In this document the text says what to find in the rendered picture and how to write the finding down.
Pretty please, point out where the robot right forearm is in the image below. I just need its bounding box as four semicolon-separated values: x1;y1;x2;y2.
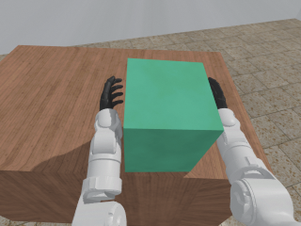
216;108;293;206

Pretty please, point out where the robot left forearm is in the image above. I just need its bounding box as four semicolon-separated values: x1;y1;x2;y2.
71;108;123;226

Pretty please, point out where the pedestal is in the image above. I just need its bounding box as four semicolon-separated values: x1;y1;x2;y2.
0;45;275;226

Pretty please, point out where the robot right hand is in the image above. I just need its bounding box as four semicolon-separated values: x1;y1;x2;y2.
208;77;228;109

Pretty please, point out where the carton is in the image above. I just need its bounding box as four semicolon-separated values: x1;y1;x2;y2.
123;58;225;172

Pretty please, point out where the robot right upper arm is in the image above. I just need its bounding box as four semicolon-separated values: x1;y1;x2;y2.
230;178;301;226

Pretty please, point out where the robot left upper arm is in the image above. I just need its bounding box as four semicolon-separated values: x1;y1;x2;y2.
72;201;127;226

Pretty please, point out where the robot left hand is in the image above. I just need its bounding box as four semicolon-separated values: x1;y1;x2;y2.
99;75;123;111

